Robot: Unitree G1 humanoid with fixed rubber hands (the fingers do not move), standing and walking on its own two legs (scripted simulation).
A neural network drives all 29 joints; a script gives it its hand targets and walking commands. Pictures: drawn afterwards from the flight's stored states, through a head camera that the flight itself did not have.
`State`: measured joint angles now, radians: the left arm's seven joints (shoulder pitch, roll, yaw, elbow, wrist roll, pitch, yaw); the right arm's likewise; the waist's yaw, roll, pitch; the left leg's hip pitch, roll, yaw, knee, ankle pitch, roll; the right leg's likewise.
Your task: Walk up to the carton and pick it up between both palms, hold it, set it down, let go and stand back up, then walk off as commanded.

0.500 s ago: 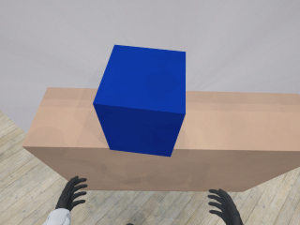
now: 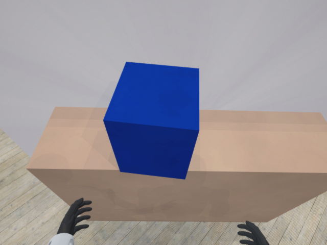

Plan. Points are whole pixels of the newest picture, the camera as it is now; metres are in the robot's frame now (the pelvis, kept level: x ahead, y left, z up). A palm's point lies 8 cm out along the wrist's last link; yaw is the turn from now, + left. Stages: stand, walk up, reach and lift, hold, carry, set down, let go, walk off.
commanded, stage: stand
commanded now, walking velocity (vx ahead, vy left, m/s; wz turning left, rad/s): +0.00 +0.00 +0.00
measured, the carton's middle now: (157, 123) +0.43 +0.04 +0.03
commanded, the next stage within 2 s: none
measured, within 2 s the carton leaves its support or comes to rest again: neither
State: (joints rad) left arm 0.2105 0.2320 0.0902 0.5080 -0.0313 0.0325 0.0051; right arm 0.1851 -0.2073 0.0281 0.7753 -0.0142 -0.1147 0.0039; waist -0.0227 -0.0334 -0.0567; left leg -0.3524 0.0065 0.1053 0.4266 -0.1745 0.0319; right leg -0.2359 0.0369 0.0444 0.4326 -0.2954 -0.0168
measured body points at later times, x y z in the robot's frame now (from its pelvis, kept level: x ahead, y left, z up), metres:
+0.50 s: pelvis +0.00 +0.01 +0.00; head -0.01 +0.02 +0.45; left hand +0.18 +0.27 -0.08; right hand +0.14 -0.25 -0.09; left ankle +0.02 +0.10 -0.74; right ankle -0.05 -0.11 -0.74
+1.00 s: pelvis +0.00 +0.01 +0.00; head -0.02 +0.02 +0.45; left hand +0.16 +0.28 -0.08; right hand +0.13 -0.25 -0.10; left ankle +0.02 +0.10 -0.74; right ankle -0.05 -0.11 -0.74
